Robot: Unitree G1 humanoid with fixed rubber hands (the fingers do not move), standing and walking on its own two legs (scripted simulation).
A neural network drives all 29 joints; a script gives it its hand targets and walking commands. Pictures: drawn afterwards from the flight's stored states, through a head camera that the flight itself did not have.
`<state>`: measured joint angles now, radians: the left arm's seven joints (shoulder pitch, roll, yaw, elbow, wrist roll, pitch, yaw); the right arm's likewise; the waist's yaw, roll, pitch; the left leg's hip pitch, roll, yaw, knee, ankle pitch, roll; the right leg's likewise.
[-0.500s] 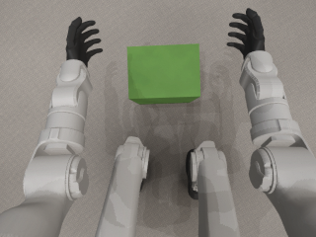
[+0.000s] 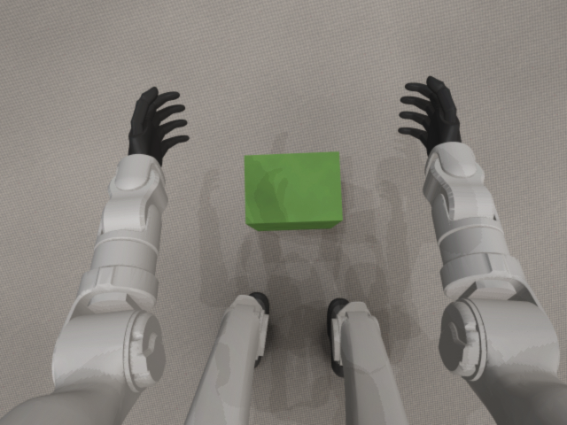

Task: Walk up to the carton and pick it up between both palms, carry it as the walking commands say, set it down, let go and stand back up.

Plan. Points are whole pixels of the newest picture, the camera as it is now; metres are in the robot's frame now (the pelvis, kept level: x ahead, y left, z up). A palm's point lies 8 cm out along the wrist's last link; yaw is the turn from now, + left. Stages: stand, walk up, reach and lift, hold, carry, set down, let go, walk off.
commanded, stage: set down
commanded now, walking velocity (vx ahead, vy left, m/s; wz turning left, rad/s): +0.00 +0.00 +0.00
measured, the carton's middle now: (292, 196) +0.47 +0.03 -0.51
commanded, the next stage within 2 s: let go in 0.14 s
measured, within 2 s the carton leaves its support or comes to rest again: neither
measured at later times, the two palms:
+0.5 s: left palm (110, 200) +0.38 +0.23 -0.03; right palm (487, 201) +0.39 -0.19 -0.03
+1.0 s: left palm (29, 347) +0.24 +0.22 +0.07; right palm out of the picture +0.26 -0.24 +0.07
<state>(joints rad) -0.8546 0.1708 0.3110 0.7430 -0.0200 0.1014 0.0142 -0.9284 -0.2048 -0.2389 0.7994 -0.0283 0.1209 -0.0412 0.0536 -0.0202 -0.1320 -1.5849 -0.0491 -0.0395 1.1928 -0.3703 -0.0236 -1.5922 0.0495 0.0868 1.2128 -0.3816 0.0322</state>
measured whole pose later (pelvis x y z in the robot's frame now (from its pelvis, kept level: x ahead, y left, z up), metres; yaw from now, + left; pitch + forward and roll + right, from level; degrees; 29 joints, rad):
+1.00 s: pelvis +0.09 -0.01 +0.14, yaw +0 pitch +3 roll +0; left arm 0.24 0.20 0.03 0.42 0.02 0.03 -0.08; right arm 0.22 -0.20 -0.07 0.44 -0.02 0.03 0.05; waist 0.01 0.00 0.05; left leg -0.23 -0.02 -0.08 0.43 -0.25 -0.01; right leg -0.23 0.02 0.06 0.45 -0.27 0.00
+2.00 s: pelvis +0.08 +0.01 +0.14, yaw +0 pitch -3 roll +0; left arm 0.23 0.29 0.05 0.79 0.02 -0.01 0.04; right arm 0.22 -0.28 -0.06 0.79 -0.02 -0.01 -0.03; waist 0.00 -0.01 0.03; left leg -0.17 -0.03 -0.05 0.50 -0.29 0.01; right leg -0.15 0.00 0.05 0.48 -0.28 0.02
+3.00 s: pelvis +0.06 +0.00 +0.15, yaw +0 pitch -4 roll +0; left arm 0.20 0.34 0.03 0.96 0.01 -0.01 0.03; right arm 0.18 -0.33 -0.03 0.97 0.00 -0.02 -0.03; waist 0.00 -0.01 0.05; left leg -0.14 -0.02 -0.05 0.40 -0.20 0.00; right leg -0.13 0.01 0.06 0.40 -0.21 0.02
